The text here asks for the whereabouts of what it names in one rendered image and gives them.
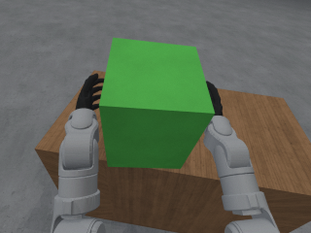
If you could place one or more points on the robot right upper arm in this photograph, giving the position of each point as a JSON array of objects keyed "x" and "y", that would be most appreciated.
[{"x": 253, "y": 225}]

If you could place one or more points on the right robot hand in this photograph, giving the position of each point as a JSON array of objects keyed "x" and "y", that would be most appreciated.
[{"x": 216, "y": 99}]

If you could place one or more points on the robot left upper arm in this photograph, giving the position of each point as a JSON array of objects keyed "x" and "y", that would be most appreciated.
[{"x": 80, "y": 225}]

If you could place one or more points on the right robot forearm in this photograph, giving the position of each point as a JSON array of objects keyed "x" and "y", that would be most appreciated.
[{"x": 241, "y": 194}]

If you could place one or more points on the pedestal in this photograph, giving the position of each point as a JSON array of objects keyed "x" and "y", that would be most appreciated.
[{"x": 189, "y": 200}]

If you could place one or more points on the carton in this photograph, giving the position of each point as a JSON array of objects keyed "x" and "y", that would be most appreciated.
[{"x": 154, "y": 104}]

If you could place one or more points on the left robot forearm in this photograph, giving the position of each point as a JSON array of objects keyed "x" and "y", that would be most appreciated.
[{"x": 78, "y": 165}]

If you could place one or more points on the left robot hand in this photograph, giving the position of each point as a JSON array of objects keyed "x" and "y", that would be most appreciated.
[{"x": 86, "y": 97}]

